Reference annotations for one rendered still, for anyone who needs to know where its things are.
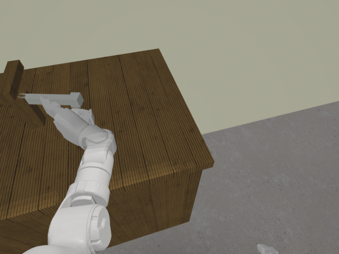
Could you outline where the left robot upper arm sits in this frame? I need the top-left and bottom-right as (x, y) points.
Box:
(22, 204), (111, 254)

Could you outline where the robot left forearm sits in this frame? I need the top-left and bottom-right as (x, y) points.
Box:
(48, 124), (117, 245)

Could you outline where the tap lever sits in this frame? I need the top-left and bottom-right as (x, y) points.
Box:
(17, 92), (84, 108)

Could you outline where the robot left hand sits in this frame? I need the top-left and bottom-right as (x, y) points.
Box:
(40, 96), (95, 146)

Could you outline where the counter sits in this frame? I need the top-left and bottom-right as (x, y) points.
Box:
(0, 49), (215, 254)

